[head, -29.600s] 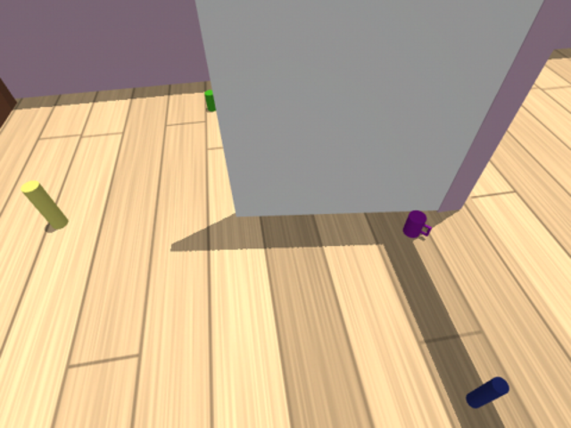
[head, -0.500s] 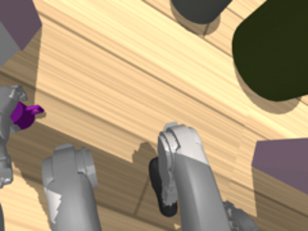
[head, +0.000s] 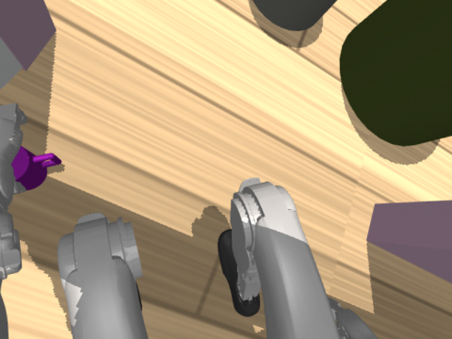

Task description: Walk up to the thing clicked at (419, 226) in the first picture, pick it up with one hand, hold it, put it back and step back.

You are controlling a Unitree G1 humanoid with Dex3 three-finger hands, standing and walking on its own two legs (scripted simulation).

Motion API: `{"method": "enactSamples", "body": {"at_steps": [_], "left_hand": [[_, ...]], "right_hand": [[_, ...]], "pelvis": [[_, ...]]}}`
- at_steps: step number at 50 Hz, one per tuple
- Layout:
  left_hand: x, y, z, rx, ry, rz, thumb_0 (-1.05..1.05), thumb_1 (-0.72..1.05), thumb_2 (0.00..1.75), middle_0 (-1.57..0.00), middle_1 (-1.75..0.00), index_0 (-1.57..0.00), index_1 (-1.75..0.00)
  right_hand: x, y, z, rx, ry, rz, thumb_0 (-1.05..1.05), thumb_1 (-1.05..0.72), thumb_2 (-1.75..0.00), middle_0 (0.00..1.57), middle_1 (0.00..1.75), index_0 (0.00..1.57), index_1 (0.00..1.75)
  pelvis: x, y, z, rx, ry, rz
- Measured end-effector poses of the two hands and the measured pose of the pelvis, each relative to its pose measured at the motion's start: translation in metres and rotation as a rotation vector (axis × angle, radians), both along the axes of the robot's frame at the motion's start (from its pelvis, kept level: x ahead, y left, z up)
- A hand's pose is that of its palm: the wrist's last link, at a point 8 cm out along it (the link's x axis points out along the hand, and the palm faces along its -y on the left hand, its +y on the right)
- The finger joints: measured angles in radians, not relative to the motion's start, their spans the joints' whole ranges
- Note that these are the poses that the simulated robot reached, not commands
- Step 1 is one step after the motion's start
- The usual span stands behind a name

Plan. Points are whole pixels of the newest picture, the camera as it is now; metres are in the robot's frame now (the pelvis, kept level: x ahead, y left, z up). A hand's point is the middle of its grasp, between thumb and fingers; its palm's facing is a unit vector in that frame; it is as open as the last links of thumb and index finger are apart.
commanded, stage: open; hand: left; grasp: from above
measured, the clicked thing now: (26, 165) +0.42 +0.29 -0.25
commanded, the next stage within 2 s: withdraw in 0.22 s
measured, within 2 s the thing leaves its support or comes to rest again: neither
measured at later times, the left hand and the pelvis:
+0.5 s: hand (6, 157) +0.43 +0.31 -0.20, palm faces -0.43 -0.13 -0.90, open 14.0 cm; pelvis +0.00 +0.00 +0.00, yaw +0 degrees
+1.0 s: hand out of the picture +0.40 +0.33 -0.03, palm faces -0.52 -0.10 -0.85, open 14.0 cm; pelvis -0.01 +0.00 +0.10, yaw +5 degrees
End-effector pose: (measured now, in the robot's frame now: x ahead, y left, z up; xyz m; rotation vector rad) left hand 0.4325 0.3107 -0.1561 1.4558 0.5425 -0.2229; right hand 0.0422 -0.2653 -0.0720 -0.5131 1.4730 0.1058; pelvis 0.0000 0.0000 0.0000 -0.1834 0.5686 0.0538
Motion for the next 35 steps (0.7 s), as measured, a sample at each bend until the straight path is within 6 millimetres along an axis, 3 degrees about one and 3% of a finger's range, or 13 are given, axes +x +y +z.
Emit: {"method": "enactSamples", "body": {"at_steps": [15,25,30,35], "left_hand": [[-0.001,-0.002,0.003,-0.014,0.001,-0.012,0.00,-0.51,1.04,-0.09,-1.03,-0.09,-1.04],[0.002,-0.002,0.010,-0.008,-0.041,0.001,0.00,-0.53,1.01,-0.08,-1.05,-0.09,-1.04],[0.004,0.004,0.038,0.023,-0.111,0.009,0.00,-0.56,1.00,-0.09,-1.04,-0.10,-1.04],[0.003,0.016,0.093,0.079,-0.132,0.032,0.00,-0.56,1.01,-0.10,-1.04,-0.10,-1.04]], "right_hand": [[0.014,-0.006,0.001,-0.002,-0.014,0.024,0.00,-0.90,-0.89,0.20,0.30,0.20,0.30],[0.012,-0.008,0.001,-0.003,-0.023,0.015,0.00,-0.91,-0.90,0.20,0.30,0.20,0.30],[0.014,-0.008,0.001,0.009,-0.037,-0.050,0.00,-0.92,-0.90,0.20,0.30,0.20,0.30],[0.027,-0.006,0.009,0.029,-0.074,-0.113,0.00,-0.92,-0.90,0.20,0.30,0.20,0.30]], "pelvis": [[0.001,-0.002,0.002,0.003,0.002,0.002],[-0.001,-0.003,0.002,0.006,0.000,-0.001],[0.001,-0.003,0.009,0.017,0.023,0.009],[0.000,-0.003,0.031,0.037,0.049,0.021]]}}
